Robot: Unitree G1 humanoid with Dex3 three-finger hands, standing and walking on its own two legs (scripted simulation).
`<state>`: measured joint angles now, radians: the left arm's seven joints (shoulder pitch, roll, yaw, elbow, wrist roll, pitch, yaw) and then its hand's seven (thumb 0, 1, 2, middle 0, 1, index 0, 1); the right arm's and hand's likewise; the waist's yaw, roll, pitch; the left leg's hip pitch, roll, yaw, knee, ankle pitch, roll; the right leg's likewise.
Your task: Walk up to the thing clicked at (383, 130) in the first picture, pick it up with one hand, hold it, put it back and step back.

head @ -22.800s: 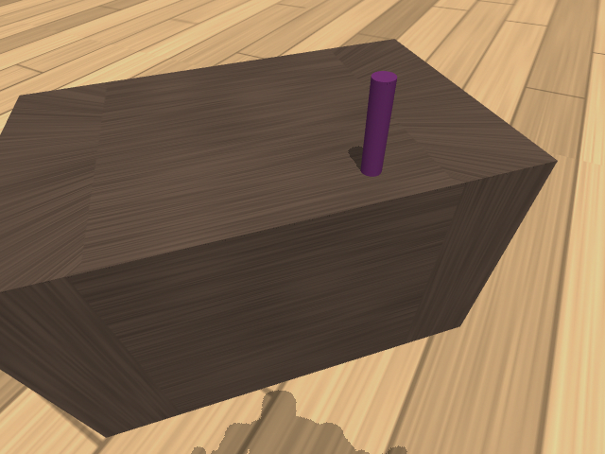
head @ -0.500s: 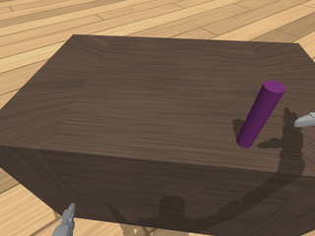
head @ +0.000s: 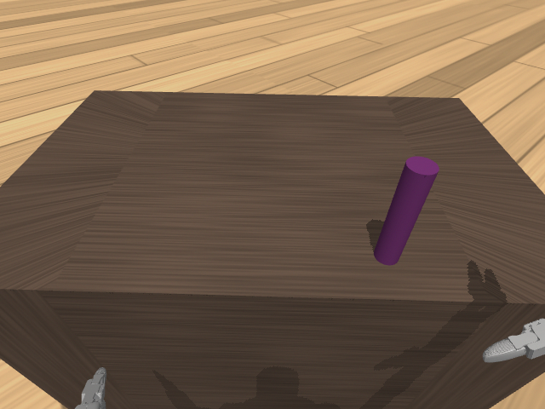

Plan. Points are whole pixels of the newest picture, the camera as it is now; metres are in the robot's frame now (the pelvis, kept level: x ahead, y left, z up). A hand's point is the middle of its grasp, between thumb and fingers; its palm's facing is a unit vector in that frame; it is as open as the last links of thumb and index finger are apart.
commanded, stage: sink last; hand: right
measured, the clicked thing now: (401, 216) +0.42 -0.21 +0.09
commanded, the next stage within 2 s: home in 0.58 s
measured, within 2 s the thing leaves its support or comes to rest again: neither
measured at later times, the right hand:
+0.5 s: hand out of the picture +0.15 -0.26 +0.14, palm faces +0.44 +0.79 -0.43, open 17.5 cm
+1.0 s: hand (484, 408) +0.15 -0.23 +0.04, palm faces +0.28 +0.90 -0.33, open 17.5 cm
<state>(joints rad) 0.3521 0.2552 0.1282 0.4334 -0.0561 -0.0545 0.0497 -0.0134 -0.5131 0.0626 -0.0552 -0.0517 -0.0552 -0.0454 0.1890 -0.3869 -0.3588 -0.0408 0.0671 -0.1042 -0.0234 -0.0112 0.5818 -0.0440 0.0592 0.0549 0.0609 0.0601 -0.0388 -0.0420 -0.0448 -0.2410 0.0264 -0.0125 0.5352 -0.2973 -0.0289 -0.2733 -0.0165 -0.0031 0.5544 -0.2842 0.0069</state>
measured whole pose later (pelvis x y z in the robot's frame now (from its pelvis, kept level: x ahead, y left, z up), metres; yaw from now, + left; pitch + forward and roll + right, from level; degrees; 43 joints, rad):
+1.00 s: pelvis -0.03 +0.01 +0.01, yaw -1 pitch -4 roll +0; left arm 0.21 0.15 0.03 0.62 -0.01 -0.14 0.04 -0.01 0.10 0.50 -0.13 -0.19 -0.13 -0.19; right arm 0.45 -0.25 -0.20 0.06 0.03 -0.27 -0.01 -0.01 0.56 -0.05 0.05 0.05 0.06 0.06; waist -0.03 -0.03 0.06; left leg -0.15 0.03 0.01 0.44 -0.22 -0.02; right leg -0.17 -0.01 0.02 0.42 -0.18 0.02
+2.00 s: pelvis +0.01 +0.01 +0.01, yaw +1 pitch -2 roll +0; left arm 0.17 0.37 0.00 0.93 0.03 0.00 0.00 0.00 0.90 0.90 -0.20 -0.30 -0.20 -0.30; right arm 0.18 -0.37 0.02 0.95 -0.02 -0.03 -0.01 0.00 0.54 -0.05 0.06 0.05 0.06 0.05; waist 0.01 -0.01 0.02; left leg -0.16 0.02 -0.03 0.47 -0.28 -0.02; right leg -0.16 -0.03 -0.02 0.45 -0.25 0.02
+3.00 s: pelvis -0.01 +0.00 +0.01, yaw +2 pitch -3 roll -1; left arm 0.14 0.36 -0.01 1.13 0.01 0.00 -0.01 0.00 0.90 0.90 -0.20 -0.30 -0.20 -0.30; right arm 0.15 -0.37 0.03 1.11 -0.01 -0.01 0.00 0.00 0.52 -0.06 0.06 0.05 0.06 0.06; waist 0.01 0.00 0.05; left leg -0.13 0.03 -0.05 0.37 -0.19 -0.03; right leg -0.12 -0.01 -0.04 0.34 -0.17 0.01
